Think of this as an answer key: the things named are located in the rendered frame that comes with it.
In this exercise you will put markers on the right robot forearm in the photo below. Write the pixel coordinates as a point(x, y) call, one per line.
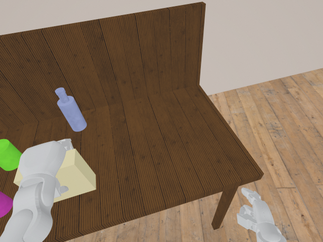
point(267, 232)

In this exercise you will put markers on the robot right hand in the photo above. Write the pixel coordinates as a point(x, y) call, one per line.
point(250, 217)

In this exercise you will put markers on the sponge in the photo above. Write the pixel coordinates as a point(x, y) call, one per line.
point(74, 173)

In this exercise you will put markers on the robot left hand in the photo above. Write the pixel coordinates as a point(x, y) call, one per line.
point(46, 158)

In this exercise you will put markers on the left robot forearm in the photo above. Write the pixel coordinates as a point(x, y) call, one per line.
point(31, 219)

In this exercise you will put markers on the table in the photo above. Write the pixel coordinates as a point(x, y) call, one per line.
point(153, 138)

